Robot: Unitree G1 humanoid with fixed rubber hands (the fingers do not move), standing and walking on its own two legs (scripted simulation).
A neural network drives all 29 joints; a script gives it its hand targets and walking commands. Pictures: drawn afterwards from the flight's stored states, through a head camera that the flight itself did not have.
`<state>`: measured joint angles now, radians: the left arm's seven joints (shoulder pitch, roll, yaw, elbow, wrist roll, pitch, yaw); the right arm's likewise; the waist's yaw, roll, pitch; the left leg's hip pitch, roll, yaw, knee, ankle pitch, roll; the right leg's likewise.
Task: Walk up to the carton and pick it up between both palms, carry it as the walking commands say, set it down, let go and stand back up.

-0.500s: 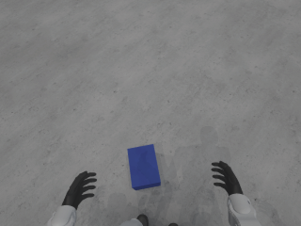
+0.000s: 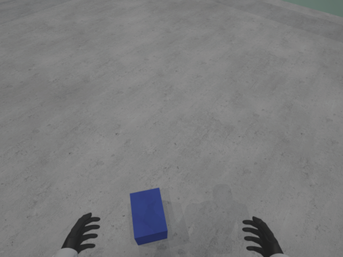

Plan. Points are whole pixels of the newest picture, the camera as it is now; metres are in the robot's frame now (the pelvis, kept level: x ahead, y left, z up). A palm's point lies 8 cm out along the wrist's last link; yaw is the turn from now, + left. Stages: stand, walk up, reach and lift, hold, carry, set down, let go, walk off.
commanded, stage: let go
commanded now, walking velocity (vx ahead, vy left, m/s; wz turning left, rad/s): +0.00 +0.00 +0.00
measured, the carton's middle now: (148, 216) +0.39 +0.10 -0.68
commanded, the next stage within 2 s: stand in 0.18 s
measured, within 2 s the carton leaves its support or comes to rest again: neither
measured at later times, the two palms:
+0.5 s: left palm (34, 250) +0.16 +0.33 -0.10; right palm out of the picture +0.12 -0.23 -0.08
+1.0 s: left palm out of the picture +0.08 +0.31 -0.11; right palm out of the picture +0.06 -0.25 -0.09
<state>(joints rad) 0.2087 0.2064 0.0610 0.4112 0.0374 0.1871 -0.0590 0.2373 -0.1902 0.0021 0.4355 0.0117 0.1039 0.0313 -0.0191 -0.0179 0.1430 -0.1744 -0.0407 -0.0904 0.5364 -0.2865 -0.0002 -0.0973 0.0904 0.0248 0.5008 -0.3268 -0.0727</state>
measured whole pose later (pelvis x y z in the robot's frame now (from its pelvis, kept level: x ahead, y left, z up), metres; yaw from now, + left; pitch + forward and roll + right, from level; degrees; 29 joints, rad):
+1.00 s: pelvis +0.00 +0.03 +0.01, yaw -3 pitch -3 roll +0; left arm 0.30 0.30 0.03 0.86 0.03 -0.02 0.02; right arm 0.23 -0.28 -0.04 0.94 -0.04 -0.02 -0.01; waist 0.00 -0.03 -0.05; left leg -0.15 -0.06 -0.03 0.42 -0.23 0.05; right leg -0.10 0.05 0.07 0.42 -0.27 -0.02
